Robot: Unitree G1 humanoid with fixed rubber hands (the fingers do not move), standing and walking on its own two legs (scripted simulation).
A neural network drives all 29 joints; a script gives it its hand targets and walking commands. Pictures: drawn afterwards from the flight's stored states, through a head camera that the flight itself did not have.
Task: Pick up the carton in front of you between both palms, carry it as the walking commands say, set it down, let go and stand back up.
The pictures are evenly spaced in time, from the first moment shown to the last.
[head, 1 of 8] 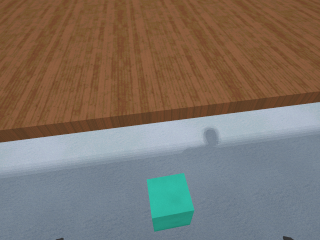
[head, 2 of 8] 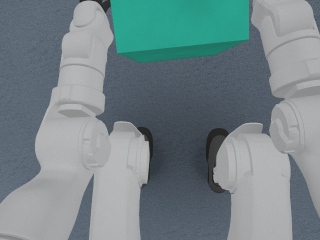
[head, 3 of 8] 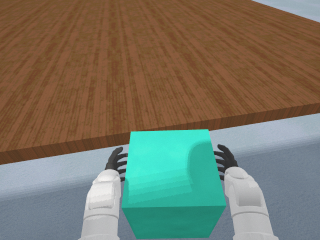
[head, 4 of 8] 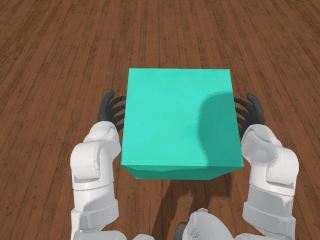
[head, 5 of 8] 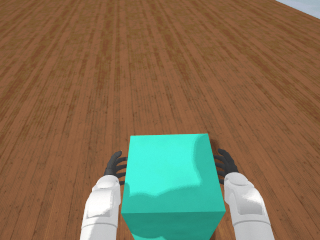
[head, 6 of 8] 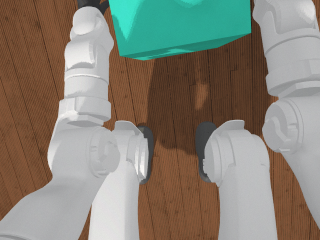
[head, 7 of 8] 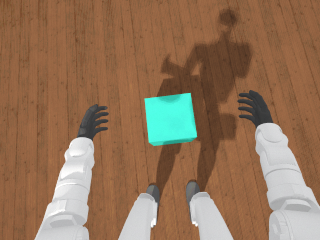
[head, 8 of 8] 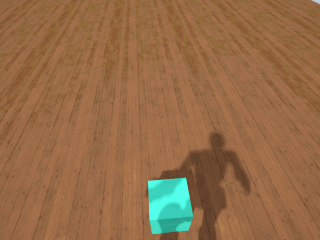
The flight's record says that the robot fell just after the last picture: no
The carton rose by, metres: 0.90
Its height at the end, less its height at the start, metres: +0.14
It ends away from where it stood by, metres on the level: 2.30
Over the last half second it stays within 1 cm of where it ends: yes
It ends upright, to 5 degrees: yes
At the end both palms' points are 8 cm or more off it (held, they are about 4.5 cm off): yes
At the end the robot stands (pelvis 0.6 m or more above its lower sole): yes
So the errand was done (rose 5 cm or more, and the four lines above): yes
